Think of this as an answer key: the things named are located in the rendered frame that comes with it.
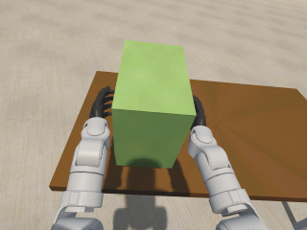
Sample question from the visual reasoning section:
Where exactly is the right robot hand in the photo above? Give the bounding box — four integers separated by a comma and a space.
190, 95, 206, 131

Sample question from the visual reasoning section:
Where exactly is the left robot hand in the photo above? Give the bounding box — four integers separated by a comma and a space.
89, 86, 115, 119

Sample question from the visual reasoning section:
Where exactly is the carton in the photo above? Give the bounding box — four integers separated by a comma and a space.
111, 40, 197, 169

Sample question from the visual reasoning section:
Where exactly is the table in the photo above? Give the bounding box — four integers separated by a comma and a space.
49, 71, 307, 230

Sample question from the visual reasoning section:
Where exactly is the left robot upper arm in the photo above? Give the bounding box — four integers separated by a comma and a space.
52, 217, 104, 230

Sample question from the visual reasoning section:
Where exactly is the left robot forearm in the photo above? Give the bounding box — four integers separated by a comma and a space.
51, 117, 110, 230

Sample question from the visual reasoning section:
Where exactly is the right robot upper arm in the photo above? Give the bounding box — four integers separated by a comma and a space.
215, 214, 267, 230

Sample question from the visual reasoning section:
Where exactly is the right robot forearm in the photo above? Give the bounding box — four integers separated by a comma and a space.
187, 126, 269, 230

